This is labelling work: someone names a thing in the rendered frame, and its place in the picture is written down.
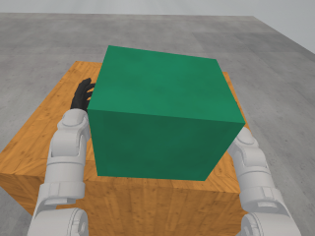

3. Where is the pedestal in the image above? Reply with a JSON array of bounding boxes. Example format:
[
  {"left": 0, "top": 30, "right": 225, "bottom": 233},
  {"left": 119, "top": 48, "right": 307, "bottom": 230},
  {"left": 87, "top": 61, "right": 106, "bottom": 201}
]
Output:
[{"left": 0, "top": 61, "right": 253, "bottom": 236}]

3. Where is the left robot forearm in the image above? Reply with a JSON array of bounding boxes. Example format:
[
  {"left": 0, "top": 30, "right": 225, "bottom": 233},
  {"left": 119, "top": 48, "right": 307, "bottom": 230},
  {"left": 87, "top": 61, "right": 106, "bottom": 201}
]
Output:
[{"left": 27, "top": 108, "right": 91, "bottom": 236}]

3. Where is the left robot hand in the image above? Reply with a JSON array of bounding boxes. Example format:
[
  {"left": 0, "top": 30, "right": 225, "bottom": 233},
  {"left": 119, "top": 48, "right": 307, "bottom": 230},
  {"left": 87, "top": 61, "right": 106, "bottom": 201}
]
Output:
[{"left": 70, "top": 78, "right": 95, "bottom": 114}]

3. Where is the right robot upper arm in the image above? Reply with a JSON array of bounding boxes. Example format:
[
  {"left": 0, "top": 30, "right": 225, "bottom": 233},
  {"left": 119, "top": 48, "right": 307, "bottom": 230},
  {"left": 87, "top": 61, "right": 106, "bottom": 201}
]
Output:
[{"left": 241, "top": 211, "right": 300, "bottom": 236}]

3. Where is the right robot forearm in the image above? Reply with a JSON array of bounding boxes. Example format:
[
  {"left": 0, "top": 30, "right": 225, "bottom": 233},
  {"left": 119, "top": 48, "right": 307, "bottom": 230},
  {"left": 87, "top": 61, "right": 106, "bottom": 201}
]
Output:
[{"left": 227, "top": 127, "right": 301, "bottom": 236}]

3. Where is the carton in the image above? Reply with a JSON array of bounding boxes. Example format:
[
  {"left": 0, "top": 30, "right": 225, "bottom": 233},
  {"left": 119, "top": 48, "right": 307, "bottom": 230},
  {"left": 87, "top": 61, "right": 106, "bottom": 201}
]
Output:
[{"left": 87, "top": 45, "right": 246, "bottom": 181}]

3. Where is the left robot upper arm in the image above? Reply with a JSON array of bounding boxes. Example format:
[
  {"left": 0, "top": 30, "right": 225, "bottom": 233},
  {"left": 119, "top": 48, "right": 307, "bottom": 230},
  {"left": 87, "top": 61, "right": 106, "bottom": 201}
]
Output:
[{"left": 29, "top": 207, "right": 90, "bottom": 236}]

